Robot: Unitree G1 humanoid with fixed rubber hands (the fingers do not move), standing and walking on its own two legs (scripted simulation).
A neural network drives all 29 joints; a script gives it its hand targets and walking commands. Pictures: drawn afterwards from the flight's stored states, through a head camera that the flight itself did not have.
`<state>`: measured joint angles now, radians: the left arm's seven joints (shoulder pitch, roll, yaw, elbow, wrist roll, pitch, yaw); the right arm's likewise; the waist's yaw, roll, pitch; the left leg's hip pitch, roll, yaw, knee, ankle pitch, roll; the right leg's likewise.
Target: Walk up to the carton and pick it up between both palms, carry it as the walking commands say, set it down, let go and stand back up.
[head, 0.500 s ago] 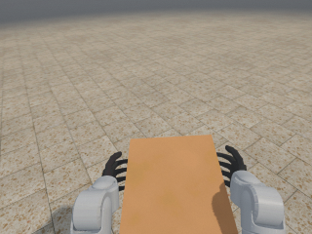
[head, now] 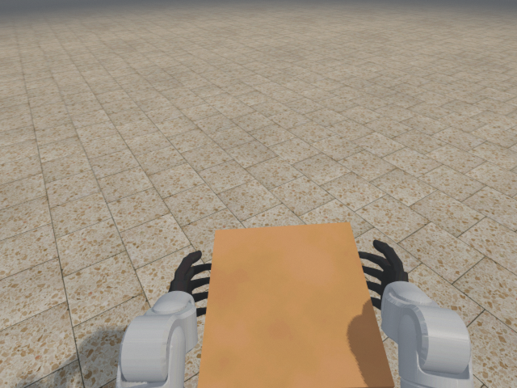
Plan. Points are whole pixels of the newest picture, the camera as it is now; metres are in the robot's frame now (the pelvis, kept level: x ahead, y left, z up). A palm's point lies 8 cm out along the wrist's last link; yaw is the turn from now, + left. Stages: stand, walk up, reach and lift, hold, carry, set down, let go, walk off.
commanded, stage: carry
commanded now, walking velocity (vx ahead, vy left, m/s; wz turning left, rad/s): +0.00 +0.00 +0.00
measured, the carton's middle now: (288, 330) +0.24 -0.01 +0.01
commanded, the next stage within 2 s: none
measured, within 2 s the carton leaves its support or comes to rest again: neither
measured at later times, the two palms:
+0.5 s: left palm (182, 299) +0.24 +0.14 +0.09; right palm (391, 291) +0.26 -0.15 +0.10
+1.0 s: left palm (183, 298) +0.24 +0.14 +0.09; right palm (390, 290) +0.26 -0.15 +0.10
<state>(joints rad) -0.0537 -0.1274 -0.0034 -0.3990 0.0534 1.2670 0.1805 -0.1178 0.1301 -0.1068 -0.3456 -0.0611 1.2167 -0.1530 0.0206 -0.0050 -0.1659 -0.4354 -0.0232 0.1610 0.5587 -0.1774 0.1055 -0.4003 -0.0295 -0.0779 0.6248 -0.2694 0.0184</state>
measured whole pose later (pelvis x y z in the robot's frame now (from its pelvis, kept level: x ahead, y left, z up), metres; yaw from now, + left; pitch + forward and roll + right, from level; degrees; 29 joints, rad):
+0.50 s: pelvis +0.00 +0.00 +0.00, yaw +0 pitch +3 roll +0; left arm -0.06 -0.13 0.00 -0.40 0.05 1.25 0.18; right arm -0.12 0.13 -0.11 -0.35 -0.06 1.20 -0.15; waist 0.02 0.00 -0.16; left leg -0.44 -0.02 0.16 0.56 -0.18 0.11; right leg -0.40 -0.03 -0.08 0.62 -0.27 0.01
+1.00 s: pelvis +0.00 +0.00 +0.00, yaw +0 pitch +3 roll +0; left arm -0.06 -0.13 0.00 -0.40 0.05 1.23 0.18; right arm -0.12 0.13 -0.11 -0.35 -0.06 1.19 -0.15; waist 0.02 0.01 -0.14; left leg -0.44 -0.02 0.16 0.56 -0.18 0.11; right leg -0.40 -0.03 -0.08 0.62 -0.27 0.00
